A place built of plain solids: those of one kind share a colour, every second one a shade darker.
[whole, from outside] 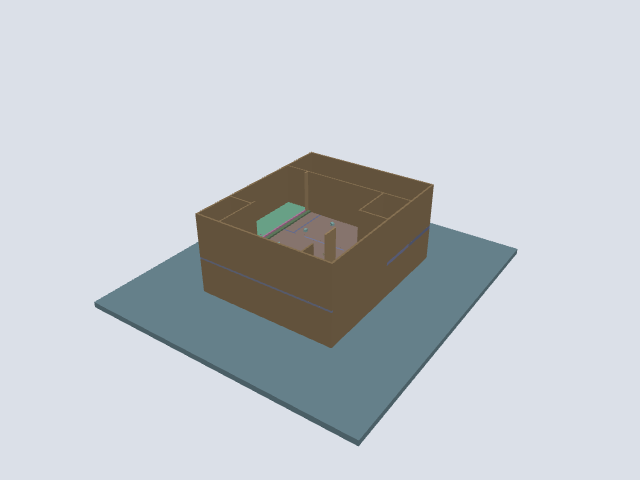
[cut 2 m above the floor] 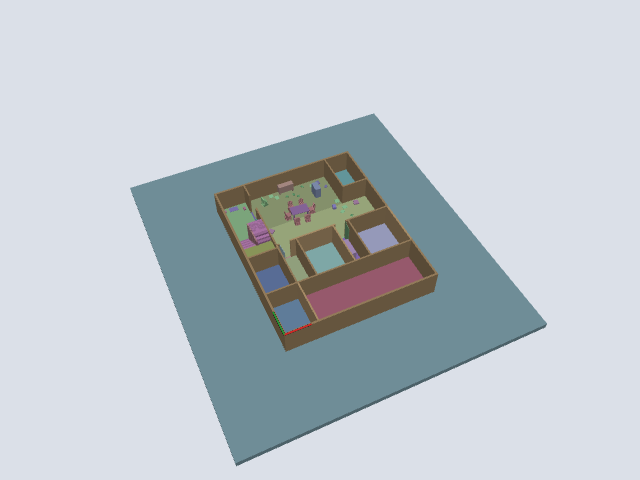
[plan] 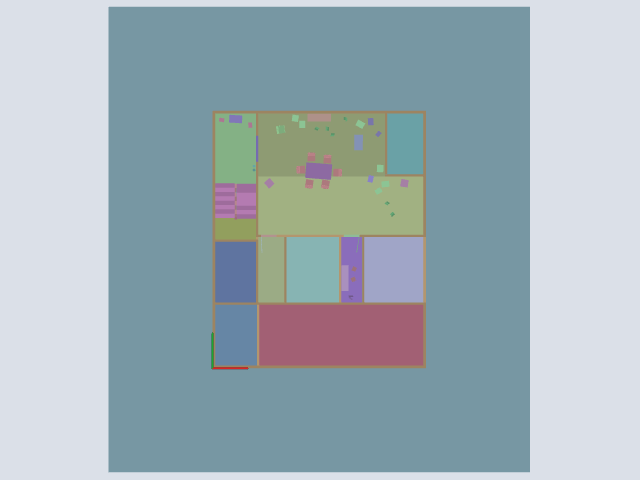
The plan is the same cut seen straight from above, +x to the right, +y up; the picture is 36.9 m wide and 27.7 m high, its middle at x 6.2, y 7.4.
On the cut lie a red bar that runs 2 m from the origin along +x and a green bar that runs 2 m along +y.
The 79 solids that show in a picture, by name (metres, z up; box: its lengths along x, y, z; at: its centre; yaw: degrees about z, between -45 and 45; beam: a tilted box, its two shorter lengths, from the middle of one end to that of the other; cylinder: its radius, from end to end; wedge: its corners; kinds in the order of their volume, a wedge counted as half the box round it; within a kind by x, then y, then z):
{
 "under_1": {"box": [24.32, 26.86, 0.5], "at": [6.16, 7.43, -0.48]},
 "wall_1": {"box": [0.16, 3.5, 7.09], "at": [0.08, 1.91, 3.25]},
 "wall_2": {"box": [0.16, 3.51, 7.09], "at": [0.08, 5.54, 3.25]},
 "wall_3": {"box": [0.16, 7.27, 7.09], "at": [0.08, 11.06, 3.25]},
 "wall_4": {"box": [2.64, 0.13, 7.09], "at": [1.32, 7.37, 3.25]},
 "wall_5": {"box": [0.13, 3.51, 7.09], "at": [2.58, 5.54, 3.25]},
 "wall_6": {"box": [0.13, 4.22, 3.0], "at": [2.58, 9.81, 1.2]},
 "wall_7": {"box": [0.13, 1.27, 3.79], "at": [2.58, 11.29, 4.9]},
 "wall_8": {"box": [0.13, 1.28, 7.09], "at": [2.58, 14.06, 3.25]},
 "wall_9": {"box": [0.13, 3.5, 3.0], "at": [2.62, 1.91, 1.2]},
 "wall_10": {"box": [0.13, 3.78, 3.0], "at": [4.21, 5.68, 1.2]},
 "wall_11": {"box": [3.88, 0.13, 3.0], "at": [5.63, 7.63, 1.2]},
 "wall_12": {"box": [12.32, 0.16, 7.09], "at": [6.16, 0.08, 3.25]},
 "wall_13": {"box": [12.32, 0.13, 7.09], "at": [6.16, 3.73, 3.25]},
 "wall_14": {"box": [12.32, 0.16, 7.09], "at": [6.16, 14.78, 3.25]},
 "wall_15": {"box": [0.13, 3.78, 3.0], "at": [7.37, 5.68, 1.2]},
 "wall_16": {"box": [0.13, 3.78, 3.0], "at": [8.7, 5.68, 1.2]},
 "wall_17": {"box": [0.13, 0.34, 3.79], "at": [10.02, 3.96, 4.9]},
 "wall_18": {"box": [0.13, 0.34, 3.79], "at": [10.02, 10.9, 4.9]},
 "wall_19": {"box": [0.13, 3.5, 7.09], "at": [10.02, 12.95, 3.25]},
 "wall_20": {"box": [3.85, 0.13, 3.0], "at": [10.4, 7.63, 1.2]},
 "wall_21": {"box": [2.37, 0.13, 7.09], "at": [11.13, 11.13, 3.25]},
 "wall_22": {"box": [0.16, 3.5, 7.09], "at": [12.24, 1.91, 3.25]},
 "wall_23": {"box": [0.16, 3.78, 3.0], "at": [12.24, 5.68, 1.2]},
 "wall_24": {"box": [0.16, 7.28, 3.79], "at": [12.24, 7.43, 4.9]},
 "wall_25": {"box": [0.16, 3.37, 3.0], "at": [12.24, 9.38, 1.2]},
 "wall_26": {"box": [0.16, 3.5, 7.09], "at": [12.24, 12.95, 3.25]},
 "main_stair_1": {"box": [1.12, 0.27, 1.63], "at": [0.72, 8.79, 0.52]},
 "main_stair_2": {"box": [1.12, 0.52, 1.47], "at": [0.72, 8.91, 0.43]},
 "main_stair_3": {"box": [1.12, 0.77, 1.3], "at": [0.72, 9.04, 0.35]},
 "main_stair_4": {"box": [1.12, 1.02, 1.13], "at": [0.72, 9.16, 0.27]},
 "main_stair_5": {"box": [1.12, 1.27, 0.97], "at": [0.72, 9.29, 0.18]},
 "main_stair_6": {"box": [1.12, 1.52, 0.8], "at": [0.72, 9.41, 0.1]},
 "main_stair_7": {"box": [1.12, 1.77, 0.63], "at": [0.72, 9.54, 0.02]},
 "main_stair_8": {"box": [1.12, 2.02, 0.47], "at": [0.72, 9.66, -0.07]},
 "main_stair_9": {"box": [1.12, 2.02, 1.97], "at": [1.95, 9.64, 0.68]},
 "main_stair_10": {"box": [1.12, 1.77, 2.13], "at": [1.95, 9.76, 0.77]},
 "main_stair_11": {"box": [1.12, 1.52, 2.3], "at": [1.95, 9.89, 0.85]},
 "main_stair_12": {"box": [1.12, 1.27, 2.47], "at": [1.95, 10.01, 0.93]},
 "main_stair_13": {"box": [1.12, 1.02, 2.63], "at": [1.95, 10.14, 1.02]},
 "main_stair_14": {"box": [1.12, 0.52, 2.97], "at": [1.95, 10.39, 1.18]},
 "floor_dining_hall_1": {"box": [7.31, 3.63, 0.5], "at": [6.29, 12.88, -0.25]},
 "floor_dining_hall_2": {"box": [9.52, 3.37, 0.5], "at": [7.4, 9.38, -0.25]},
 "floor_monks_quarters_1": {"box": [9.47, 3.5, 0.5], "at": [7.42, 1.91, -0.25]},
 "upper_floor_shrine_hall_1": {"box": [7.44, 3.22, 0.16], "at": [6.23, 9.04, 2.92]},
 "upper_floor_shrine_hall_2": {"box": [7.31, 3.64, 0.16], "at": [6.29, 5.61, 2.92]},
 "upper_floor_monks_platform_1": {"box": [2.08, 7.28, 0.44], "at": [11.12, 7.43, 3.06]},
 "floor_kitchen_1": {"box": [3.4, 3.78, 0.5], "at": [10.46, 5.68, -0.25]},
 "floor_wc_block_1": {"box": [3.03, 3.78, 0.5], "at": [5.79, 5.68, -0.25]},
 "main_stair_landing_1": {"box": [2.35, 1.22, 1.8], "at": [1.33, 8.04, 0.6]},
 "floor_shoe_lobby_1": {"box": [2.35, 4.05, 0.5], "at": [1.33, 12.68, -0.25]},
 "floor_monks_store_1": {"box": [2.4, 3.5, 0.5], "at": [1.36, 1.91, -0.25]},
 "floor_west_store_1": {"box": [2.35, 3.51, 0.5], "at": [1.33, 5.54, -0.25]},
 "floor_rear_stair_1": {"box": [2.08, 3.5, 0.5], "at": [11.12, 12.95, -0.25]},
 "floor_wc_lobby_1": {"box": [1.5, 3.78, 0.5], "at": [3.39, 5.68, -0.25]},
 "floor_monks_passage_1": {"box": [1.2, 3.78, 0.5], "at": [8.03, 5.68, -0.25]},
 "trophy_cabinet_1": {"box": [0.4, 1.5, 1.9], "at": [7.64, 5.2, 0.95]},
 "stack_trolley_1": {"box": [0.5, 0.9, 1.02], "at": [8.43, 13.03, 0.51], "yaw": -0.7},
 "sideboard_1": {"box": [1.35, 0.45, 0.71], "at": [6.16, 14.46, 0.51]},
 "platform_front_tread_1": {"box": [0.28, 7.2, 0.19], "at": [9.81, 7.43, 3.05]},
 "upper_floor_gap_platform_front_1": {"box": [0.13, 6.6, 0.44], "at": [10.02, 7.43, 3.06]},
 "wall_band_1": {"box": [0.16, 3.5, 0.31], "at": [0.08, 1.91, 2.85]},
 "wall_band_2": {"box": [0.16, 3.51, 0.31], "at": [0.08, 5.54, 2.85]},
 "wall_foot_1": {"box": [12.32, 0.16, 0.17], "at": [6.16, 14.78, 2.93]},
 "floor_gap_dining_opening_1": {"box": [0.13, 1.5, 0.5], "at": [2.58, 12.67, -0.25]},
 "leaf_monks_passage_door_1": {"box": [0.035, 0.91, 1.99], "at": [8.39, 7.13, 1.0], "yaw": -9.0},
 "papers_1": {"box": [0.36, 0.38, 0.08], "at": [4.78, 14.43, -0.03], "yaw": -8.8},
 "papers_2": {"box": [0.34, 0.42, 0.08], "at": [5.17, 14.07, -0.03], "yaw": -0.5},
 "papers_3": {"box": [0.45, 0.37, 0.08], "at": [8.53, 14.07, -0.03], "yaw": -28.1},
 "papers_4": {"box": [0.38, 0.42, 0.08], "at": [9.68, 11.53, -0.03], "yaw": -1.8},
 "papers_5": {"box": [0.44, 0.35, 0.08], "at": [9.97, 10.62, -0.03], "yaw": 5.1},
 "dining_table_1": {"box": [1.5, 0.9, 0.031], "at": [6.12, 11.38, 0.73], "yaw": -4.6},
 "cushion_floor_1": {"box": [0.44, 0.44, 0.1], "at": [3.27, 10.68, 0.05], "yaw": 41.4},
 "cushion_floor_2": {"box": [0.44, 0.44, 0.1], "at": [11.07, 10.68, 0.05], "yaw": -9.7},
 "chair_spindle_1": {"box": [0.43, 0.44, 0.04], "at": [5.13, 11.46, 0.43], "yaw": 1.0},
 "chair_spindle_2": {"box": [0.44, 0.43, 0.04], "at": [5.59, 10.66, 0.43], "yaw": -8.2},
 "chair_spindle_3": {"box": [0.44, 0.43, 0.04], "at": [6.52, 10.64, 0.43], "yaw": -9.3},
 "chair_spindle_4": {"box": [0.43, 0.44, 0.04], "at": [7.18, 11.29, 0.43], "yaw": -1.5},
 "rug_1": {"box": [0.75, 0.45, 0.08], "at": [1.33, 14.38, -0.03], "yaw": -3.3}
}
